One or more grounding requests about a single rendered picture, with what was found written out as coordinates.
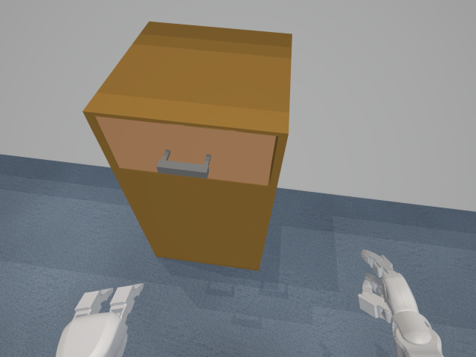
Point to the drawer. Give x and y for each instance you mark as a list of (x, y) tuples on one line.
[(235, 156)]

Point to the right robot hand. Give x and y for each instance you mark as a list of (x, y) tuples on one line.
[(393, 292)]

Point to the robot right forearm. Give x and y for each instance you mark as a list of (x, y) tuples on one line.
[(413, 336)]

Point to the left robot hand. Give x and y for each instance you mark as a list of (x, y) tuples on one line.
[(94, 334)]

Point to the handle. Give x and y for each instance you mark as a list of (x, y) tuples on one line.
[(183, 169)]

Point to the cabinet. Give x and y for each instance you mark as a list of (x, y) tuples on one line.
[(218, 78)]

